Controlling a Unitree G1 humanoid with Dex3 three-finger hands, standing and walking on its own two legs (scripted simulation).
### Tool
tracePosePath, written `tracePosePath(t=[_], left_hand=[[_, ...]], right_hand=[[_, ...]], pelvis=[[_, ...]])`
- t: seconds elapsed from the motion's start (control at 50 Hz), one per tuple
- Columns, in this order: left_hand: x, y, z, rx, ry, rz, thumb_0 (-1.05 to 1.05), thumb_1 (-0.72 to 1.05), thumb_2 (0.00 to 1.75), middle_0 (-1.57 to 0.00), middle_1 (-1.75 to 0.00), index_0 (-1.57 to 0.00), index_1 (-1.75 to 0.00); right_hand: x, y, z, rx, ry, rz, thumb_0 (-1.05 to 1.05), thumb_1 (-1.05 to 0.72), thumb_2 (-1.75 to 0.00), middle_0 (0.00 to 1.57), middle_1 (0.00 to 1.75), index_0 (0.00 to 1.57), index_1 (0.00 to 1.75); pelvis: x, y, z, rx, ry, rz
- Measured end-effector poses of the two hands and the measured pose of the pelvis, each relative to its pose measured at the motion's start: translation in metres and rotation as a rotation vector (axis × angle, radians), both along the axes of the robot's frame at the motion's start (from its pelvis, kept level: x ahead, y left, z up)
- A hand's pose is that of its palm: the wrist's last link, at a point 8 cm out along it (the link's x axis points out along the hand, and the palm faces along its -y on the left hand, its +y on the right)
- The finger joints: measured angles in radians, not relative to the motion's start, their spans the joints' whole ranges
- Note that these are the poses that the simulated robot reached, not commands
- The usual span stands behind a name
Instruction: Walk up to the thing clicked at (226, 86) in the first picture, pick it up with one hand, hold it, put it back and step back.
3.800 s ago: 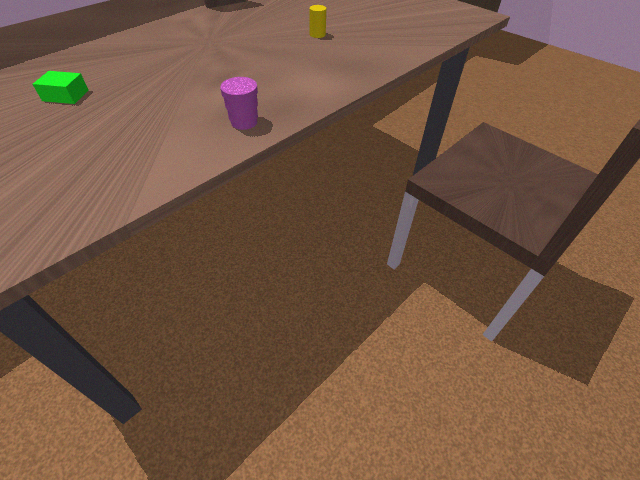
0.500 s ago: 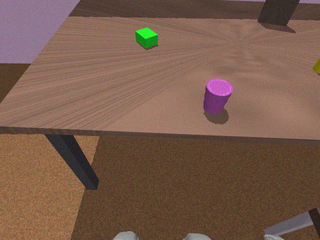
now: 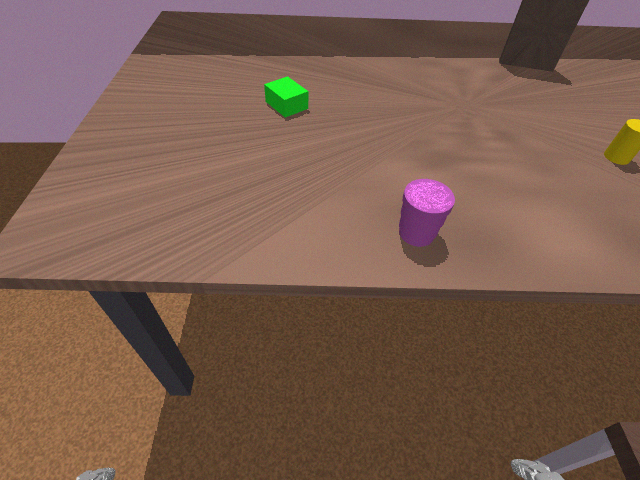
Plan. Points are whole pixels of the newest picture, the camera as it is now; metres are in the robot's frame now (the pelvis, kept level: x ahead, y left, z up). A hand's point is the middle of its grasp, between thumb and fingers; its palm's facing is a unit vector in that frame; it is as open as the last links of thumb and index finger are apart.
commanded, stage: walk up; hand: right
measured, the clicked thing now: (422, 215) +0.49 -0.17 +0.02
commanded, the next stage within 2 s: stand in 0.62 s
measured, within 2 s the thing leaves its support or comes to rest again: neither
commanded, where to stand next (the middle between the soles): +0.08 -0.01 m, yaw -3 degrees
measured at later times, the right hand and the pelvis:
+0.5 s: hand out of the picture +0.08 -0.25 -0.15, palm faces -0.03 +0.94 -0.35, open 7.4 cm; pelvis +0.00 +0.00 +0.01, yaw +0 degrees
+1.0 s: hand out of the picture +0.09 -0.25 -0.15, palm faces -0.02 +0.94 -0.33, open 7.4 cm; pelvis +0.02 +0.00 +0.01, yaw +0 degrees
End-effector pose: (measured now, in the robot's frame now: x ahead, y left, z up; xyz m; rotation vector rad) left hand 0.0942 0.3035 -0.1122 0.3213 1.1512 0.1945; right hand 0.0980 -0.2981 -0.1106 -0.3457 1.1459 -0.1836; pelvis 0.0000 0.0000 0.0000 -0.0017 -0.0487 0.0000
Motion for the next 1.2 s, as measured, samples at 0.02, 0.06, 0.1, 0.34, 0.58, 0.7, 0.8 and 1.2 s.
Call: tracePosePath(t=[0.02,0.06,0.1,0.34,0.58,0.7,0.8,1.2], left_hand=[[-0.001,-0.001,0.001,-0.001,0.003,0.002,0.01,0.91,0.89,-0.2,-0.3,-0.2,-0.3],[-0.003,-0.002,0.002,-0.005,0.011,0.007,0.01,0.91,0.89,-0.2,-0.3,-0.2,-0.3],[-0.006,-0.003,0.002,-0.008,0.019,0.011,0.01,0.91,0.89,-0.2,-0.3,-0.2,-0.3],[-0.025,-0.009,-0.001,-0.026,0.079,0.036,0.01,0.91,0.89,-0.2,-0.3,-0.2,-0.3],[-0.025,-0.008,-0.002,-0.026,0.103,0.038,0.01,0.91,0.89,-0.2,-0.3,-0.2,-0.3],[-0.016,-0.008,0.0,-0.019,0.09,0.029,0.01,0.91,0.89,-0.2,-0.3,-0.2,-0.3],[-0.007,-0.007,0.003,-0.01,0.07,0.02,0.01,0.91,0.89,-0.2,-0.3,-0.2,-0.3],[0.0,-0.01,0.004,-0.003,0.077,0.014,0.01,0.91,0.89,-0.2,-0.3,-0.2,-0.3]], right_hand=[[0.0,0.0,0.0,0.003,0.001,0.0,0.0,-0.91,-0.9,0.2,0.3,0.2,0.3],[0.0,0.001,0.001,0.007,0.005,0.0,0.0,-0.91,-0.9,0.2,0.3,0.2,0.3],[-0.002,0.001,0.001,0.01,0.011,-0.001,0.0,-0.91,-0.9,0.2,0.3,0.2,0.3],[-0.019,0.0,0.001,0.011,0.066,-0.024,0.0,-0.91,-0.9,0.2,0.3,0.2,0.3],[-0.025,0.001,-0.001,0.013,0.09,-0.046,0.0,-0.91,-0.9,0.2,0.3,0.2,0.3],[-0.02,0.003,0.0,0.017,0.083,-0.049,0.0,-0.91,-0.9,0.2,0.3,0.2,0.3],[-0.015,0.004,0.0,0.023,0.075,-0.046,0.0,-0.91,-0.9,0.2,0.3,0.2,0.3],[-0.01,-0.002,-0.001,0.021,0.092,-0.046,0.0,-0.91,-0.9,0.2,0.3,0.2,0.3]], pelvis=[[0.0,0.0,0.001,0.001,0.0,0.0],[0.0,0.0,0.003,0.001,-0.001,0.0],[-0.001,-0.001,0.004,0.002,-0.001,-0.001],[0.0,-0.001,0.008,0.001,0.002,-0.003],[0.006,0.0,0.009,0.001,0.01,-0.009],[0.01,0.001,0.01,0.002,0.01,-0.009],[0.012,0.001,0.01,0.004,0.009,-0.007],[0.02,-0.003,0.011,0.002,0.016,-0.005]])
